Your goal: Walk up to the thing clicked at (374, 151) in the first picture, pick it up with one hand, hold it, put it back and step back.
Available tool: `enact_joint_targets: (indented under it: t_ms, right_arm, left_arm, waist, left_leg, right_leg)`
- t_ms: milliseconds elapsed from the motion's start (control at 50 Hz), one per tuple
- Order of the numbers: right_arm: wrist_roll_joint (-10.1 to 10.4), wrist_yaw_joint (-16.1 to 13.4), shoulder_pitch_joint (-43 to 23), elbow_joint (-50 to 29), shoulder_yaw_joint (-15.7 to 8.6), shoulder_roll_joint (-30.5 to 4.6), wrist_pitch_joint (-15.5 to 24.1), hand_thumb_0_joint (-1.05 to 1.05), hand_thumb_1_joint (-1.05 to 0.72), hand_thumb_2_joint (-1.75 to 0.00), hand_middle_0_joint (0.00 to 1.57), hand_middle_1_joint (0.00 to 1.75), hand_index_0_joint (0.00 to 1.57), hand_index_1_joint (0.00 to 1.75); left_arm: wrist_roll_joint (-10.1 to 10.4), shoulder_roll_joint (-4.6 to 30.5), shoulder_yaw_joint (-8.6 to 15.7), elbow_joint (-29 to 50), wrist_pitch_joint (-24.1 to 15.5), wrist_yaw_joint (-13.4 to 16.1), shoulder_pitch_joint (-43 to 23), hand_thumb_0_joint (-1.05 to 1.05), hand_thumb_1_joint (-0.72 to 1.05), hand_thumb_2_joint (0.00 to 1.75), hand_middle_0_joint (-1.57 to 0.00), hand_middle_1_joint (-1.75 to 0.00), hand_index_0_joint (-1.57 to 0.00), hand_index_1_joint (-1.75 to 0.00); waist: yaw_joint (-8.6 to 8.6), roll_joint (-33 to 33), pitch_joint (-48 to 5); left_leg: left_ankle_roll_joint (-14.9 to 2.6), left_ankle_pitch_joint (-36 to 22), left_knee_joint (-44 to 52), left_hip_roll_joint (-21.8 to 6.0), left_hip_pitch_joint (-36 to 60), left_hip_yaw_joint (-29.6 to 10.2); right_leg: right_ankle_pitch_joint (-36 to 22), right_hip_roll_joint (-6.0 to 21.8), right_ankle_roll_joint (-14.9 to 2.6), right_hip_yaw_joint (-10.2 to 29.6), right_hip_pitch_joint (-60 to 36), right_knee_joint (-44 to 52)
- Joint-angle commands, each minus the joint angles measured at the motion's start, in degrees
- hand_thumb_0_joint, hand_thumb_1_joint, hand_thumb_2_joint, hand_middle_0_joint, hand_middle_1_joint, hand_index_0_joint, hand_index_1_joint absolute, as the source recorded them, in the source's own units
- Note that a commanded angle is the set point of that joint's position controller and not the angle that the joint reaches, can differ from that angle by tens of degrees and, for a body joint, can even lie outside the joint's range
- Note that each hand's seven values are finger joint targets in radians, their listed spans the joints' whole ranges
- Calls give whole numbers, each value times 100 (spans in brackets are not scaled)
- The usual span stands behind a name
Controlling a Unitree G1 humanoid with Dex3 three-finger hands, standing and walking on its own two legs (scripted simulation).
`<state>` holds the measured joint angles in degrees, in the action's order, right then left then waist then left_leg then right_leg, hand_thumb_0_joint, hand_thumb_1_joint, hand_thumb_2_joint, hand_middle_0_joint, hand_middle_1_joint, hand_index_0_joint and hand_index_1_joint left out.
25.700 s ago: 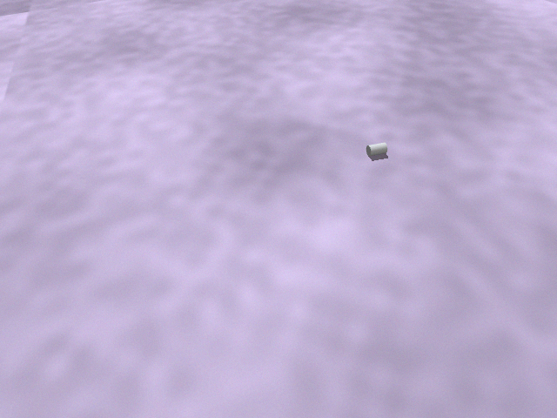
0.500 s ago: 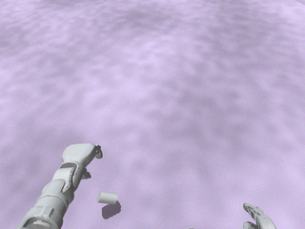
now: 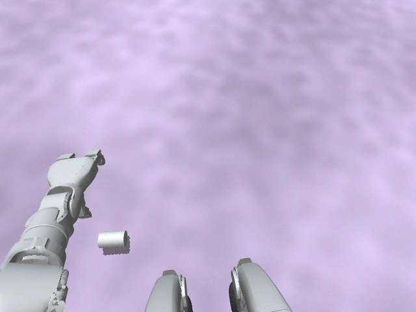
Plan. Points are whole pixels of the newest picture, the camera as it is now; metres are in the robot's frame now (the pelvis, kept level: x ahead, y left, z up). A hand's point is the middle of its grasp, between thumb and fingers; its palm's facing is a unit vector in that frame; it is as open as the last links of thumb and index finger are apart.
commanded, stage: go down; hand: left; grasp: from above
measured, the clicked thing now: (113, 239) +0.41 +0.35 -0.63
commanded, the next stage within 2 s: approach in 2.00 s
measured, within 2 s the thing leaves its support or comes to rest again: neither
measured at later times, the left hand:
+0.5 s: hand (82, 191) +0.42 +0.28 -0.13, palm faces -0.43 -0.01 -0.90, open 14.0 cm
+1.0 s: hand (83, 193) +0.42 +0.28 -0.15, palm faces -0.43 -0.02 -0.90, open 13.8 cm
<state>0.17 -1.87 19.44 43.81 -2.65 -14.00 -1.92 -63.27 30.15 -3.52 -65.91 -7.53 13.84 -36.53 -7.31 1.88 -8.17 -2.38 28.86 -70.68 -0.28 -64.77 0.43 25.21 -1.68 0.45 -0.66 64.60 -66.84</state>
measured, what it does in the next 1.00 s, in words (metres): lowers itself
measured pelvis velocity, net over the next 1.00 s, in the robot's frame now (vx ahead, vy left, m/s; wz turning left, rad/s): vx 0.00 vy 0.00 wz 0.00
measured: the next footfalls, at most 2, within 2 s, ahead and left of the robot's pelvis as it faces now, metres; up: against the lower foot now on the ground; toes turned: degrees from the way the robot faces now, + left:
none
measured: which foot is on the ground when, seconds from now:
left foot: down 0.00-1.00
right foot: down 0.00-1.00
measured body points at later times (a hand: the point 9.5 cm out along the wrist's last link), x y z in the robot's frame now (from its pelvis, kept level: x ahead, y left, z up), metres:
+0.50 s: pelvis +0.00 +0.00 -0.03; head +0.15 +0.03 +0.39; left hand +0.44 +0.27 -0.07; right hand +0.05 -0.27 -0.15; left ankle +0.04 +0.09 -0.63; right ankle +0.06 -0.13 -0.63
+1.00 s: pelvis +0.00 +0.00 -0.06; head +0.16 +0.03 +0.36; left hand +0.44 +0.28 -0.10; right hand +0.04 -0.28 -0.17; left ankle +0.04 +0.09 -0.63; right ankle +0.06 -0.13 -0.63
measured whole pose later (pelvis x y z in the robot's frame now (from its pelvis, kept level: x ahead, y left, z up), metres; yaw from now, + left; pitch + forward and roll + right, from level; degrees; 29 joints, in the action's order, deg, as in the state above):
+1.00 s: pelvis +0.00 +0.00 -0.06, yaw +0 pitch +30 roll -5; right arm -1.1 1.0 16.0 40.4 -0.9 -14.6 -1.8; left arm -65.2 35.5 0.3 -66.7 -9.1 12.6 -41.1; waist -8.4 2.4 -9.8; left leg -2.1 34.0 -85.6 -0.2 -81.3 -2.3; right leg 30.3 -1.6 0.1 -3.6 79.8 -80.3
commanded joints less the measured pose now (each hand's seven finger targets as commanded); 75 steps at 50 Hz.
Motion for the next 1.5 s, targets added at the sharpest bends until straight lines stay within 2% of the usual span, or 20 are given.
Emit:
enact_joint_targets:
  t_ms: [0, 200, 280, 320, 380, 420, 480, 540, 600, 640, 820, 860, 920, 1000, 1040, 1160, 1200, 1240, 1400, 1480]
  right_arm:
    - [-38, -69, 521, -374, -319, -1154, 187, 0, -90, -90, 20, 30, 20, 30]
    - [-113, 64, 625, -293, -289, -1197, 220, 0, -90, -90, 20, 30, 20, 30]
    - [-117, 109, 595, -315, -287, -1211, 202, 0, -90, -90, 20, 30, 20, 30]
    - [-136, 133, 564, -322, -275, -1189, 195, 0, -90, -90, 20, 30, 20, 30]
    - [-142, 170, 540, -359, -283, -1204, 176, 0, -90, -90, 20, 30, 20, 30]
    - [-134, 165, 520, -413, -291, -1194, 160, 0, -91, -90, 20, 30, 20, 30]
    - [-121, 175, 531, -457, -253, -1184, 140, 0, -91, -91, 20, 30, 20, 30]
    - [-113, 174, 529, -511, -248, -1186, 129, 0, -91, -91, 20, 30, 20, 30]
    - [-107, 161, 537, -540, -240, -1157, 119, 0, -91, -91, 20, 30, 20, 30]
    - [-102, 169, 551, -570, -223, -1155, 116, 0, -92, -91, 20, 30, 20, 30]
    - [-111, 213, 627, -570, -199, -1166, 81, 0, -92, -91, 20, 30, 20, 30]
    - [-108, 218, 618, -584, -207, -1184, 76, 0, -92, -91, 20, 30, 20, 30]
    - [-110, 224, 617, -559, -205, -1186, 66, 0, -92, -91, 20, 30, 20, 30]
    - [-107, 232, 594, -581, -226, -1219, 75, 0, -92, -91, 20, 30, 20, 30]
    - [-113, 251, 592, -570, -199, -1199, 70, 0, -92, -91, 20, 30, 20, 30]
    - [-113, 251, 579, -558, -204, -1238, 83, 0, -92, -91, 20, 30, 20, 30]
    - [-121, 264, 595, -560, -189, -1226, 80, 0, -92, -91, 20, 30, 20, 30]
    - [-113, 260, 586, -547, -193, -1243, 82, 0, -92, -91, 20, 30, 20, 30]
    - [-138, 299, 670, -550, -160, -1222, 66, 0, -93, -91, 20, 30, 20, 30]
    - [-137, 314, 665, -560, -168, -1236, 51, 0, -92, -91, 20, 30, 20, 30]
  left_arm:
    - [-12, 1427, 306, 772, 23, 280, -2151, 0, -45, 90, -18, -87, -16, -89]
    - [-108, 1313, 231, 550, 119, 262, -2292, 0, -52, 97, -17, -86, -12, -91]
    - [-96, 1473, 352, 581, 126, 253, -2380, 0, -52, 98, -16, -87, -12, -91]
    - [-96, 1365, 276, 606, 102, 209, -2457, 0, -53, 98, -17, -87, -12, -92]
    - [-114, 1467, 347, 558, 66, 190, -2438, 0, -52, 98, -17, -87, -12, -92]
    - [-144, 1659, 447, 694, 23, 192, -2601, 0, -53, 99, -18, -86, -12, -92]
    - [-112, 1664, 479, 605, 23, 186, -2475, 0, -53, 100, -19, -86, -13, -92]
    - [-115, 1864, 576, 733, -10, 178, -2481, 0, -54, 101, -20, -86, -13, -93]
    - [-91, 1883, 580, 819, -47, 177, -2569, 0, -53, 101, -21, -84, -14, -92]
    - [-75, 1972, 649, 755, -53, 173, -2393, 0, -53, 100, -21, -86, -14, -92]
    - [-98, 2038, 678, 828, -108, 95, -2286, 0, -52, 101, -22, -87, -16, -93]
    - [-80, 2185, 791, 851, -120, 102, -2303, 0, -52, 102, -22, -86, -15, -93]
    - [-115, 2086, 716, 755, -125, 80, -2300, 0, -52, 102, -23, -86, -16, -94]
    - [-140, 2225, 774, 847, -159, 112, -2391, 0, -50, 97, -23, -83, -17, -90]
    - [-132, 2058, 667, 791, -162, 93, -2412, 0, -49, 100, -25, -84, -18, -91]
    - [-151, 2208, 742, 710, -167, 94, -2473, 0, -46, 102, -27, -86, -20, -93]
    - [-145, 2080, 657, 719, -177, 64, -2446, 0, -46, 101, -27, -86, -20, -93]
    - [-133, 2302, 810, 698, -186, 79, -2478, 0, -46, 102, -28, -86, -21, -93]
    - [-149, 2287, 792, 731, -201, 36, -2442, 0, -45, 102, -29, -87, -22, -94]
    - [-170, 2304, 780, 696, -216, 11, -2524, 0, -44, 99, -29, -86, -23, -92]
  waist:
    - [54, 621, -2468]
    - [-3, 831, -2634]
    - [10, 766, -2730]
    - [-68, 819, -2730]
    - [-43, 801, -2784]
    - [-40, 806, -2982]
    - [-97, 622, -2913]
    - [-30, 741, -3062]
    - [-92, 720, -3038]
    - [-71, 601, -3129]
    - [-72, 784, -3187]
    - [-49, 778, -3227]
    - [-106, 829, -3038]
    - [-24, 923, -3112]
    - [-124, 900, -3001]
    - [-104, 902, -3063]
    - [-147, 962, -2955]
    - [-77, 889, -3126]
    - [-120, 875, -3265]
    - [-141, 957, -3140]
  left_leg:
    - [227, -957, 1053, -21, 1926, -490]
    - [319, -1882, 682, -115, 2110, -699]
    - [300, -1917, 530, -92, 1941, -707]
    - [299, -1971, 428, -96, 1868, -743]
    - [292, -1849, 314, -75, 1756, -776]
    - [251, -1590, 263, -31, 1628, -664]
    - [153, -1327, 94, 36, 1203, -491]
    - [172, -1250, 38, 54, 1188, -521]
    - [146, -1055, -55, 72, 973, -453]
    - [83, -1085, -206, 99, 816, -335]
    - [98, -1344, -415, 83, 759, -364]
    - [122, -1342, -376, 70, 802, -425]
    - [133, -1237, -372, 58, 771, -464]
    - [164, -1094, -316, 31, 931, -553]
    - [160, -1130, -375, 21, 802, -566]
    - [180, -963, -376, 25, 836, -641]
    - [189, -952, -375, 18, 777, -671]
    - [170, -1056, -468, 19, 801, -649]
    - [123, -1424, -709, 57, 586, -515]
    - [162, -1174, -631, 41, 600, -624]
  right_leg:
    - [-506, -69, -324, -139, -680, 625]
    - [-773, -30, -331, -192, -79, 247]
    - [-807, -14, -321, -186, -71, 142]
    - [-808, -7, -318, -178, 62, 80]
    - [-708, 3, -316, -180, 164, -18]
    - [-680, -17, -323, -162, -5, -1]
    - [-682, -30, -319, -144, -134, 9]
    - [-612, -24, -325, -150, -109, -100]
    - [-571, -28, -316, -135, -89, -115]
    - [-682, -28, -294, -110, -233, -101]
    - [-816, -39, -305, -132, -4, -340]
    - [-773, -45, -314, -164, 2, -385]
    - [-637, -49, -317, -181, 226, -403]
    - [-409, -54, -321, -222, 418, -445]
    - [-465, -60, -317, -228, 491, -500]
    - [-330, -50, -318, -229, 615, -554]
    - [-315, -44, -313, -242, 705, -585]
    - [-388, -50, -311, -229, 664, -617]
    - [-737, -58, -307, -201, 530, -706]
    - [-497, -63, -315, -228, 727, -746]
